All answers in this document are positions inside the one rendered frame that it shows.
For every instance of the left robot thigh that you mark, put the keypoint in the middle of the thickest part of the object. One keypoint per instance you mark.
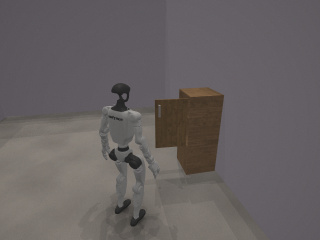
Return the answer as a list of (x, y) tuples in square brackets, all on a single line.
[(121, 166)]

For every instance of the robot right hand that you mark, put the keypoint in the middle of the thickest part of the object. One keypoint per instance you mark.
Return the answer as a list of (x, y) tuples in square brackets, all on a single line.
[(154, 167)]

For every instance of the robot left forearm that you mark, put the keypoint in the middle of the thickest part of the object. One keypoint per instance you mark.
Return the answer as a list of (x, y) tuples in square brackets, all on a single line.
[(104, 139)]

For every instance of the handle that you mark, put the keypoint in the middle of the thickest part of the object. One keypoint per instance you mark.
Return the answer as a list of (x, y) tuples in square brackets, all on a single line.
[(159, 111)]

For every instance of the cupboard door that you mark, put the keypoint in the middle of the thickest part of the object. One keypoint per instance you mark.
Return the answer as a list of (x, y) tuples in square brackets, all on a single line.
[(171, 127)]

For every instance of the robot left upper arm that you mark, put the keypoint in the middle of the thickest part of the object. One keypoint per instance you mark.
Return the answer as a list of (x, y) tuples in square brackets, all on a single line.
[(104, 120)]

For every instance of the humanoid robot head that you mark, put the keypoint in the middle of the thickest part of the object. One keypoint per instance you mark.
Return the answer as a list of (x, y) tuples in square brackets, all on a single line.
[(120, 88)]

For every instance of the robot right forearm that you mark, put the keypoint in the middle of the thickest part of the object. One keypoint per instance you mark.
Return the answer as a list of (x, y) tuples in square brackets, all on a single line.
[(146, 152)]

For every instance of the robot left hand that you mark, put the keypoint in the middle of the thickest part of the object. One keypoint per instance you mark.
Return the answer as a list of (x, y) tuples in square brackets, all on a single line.
[(104, 150)]

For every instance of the robot right upper arm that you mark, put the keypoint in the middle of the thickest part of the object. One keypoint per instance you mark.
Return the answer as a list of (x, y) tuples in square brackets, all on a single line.
[(136, 119)]

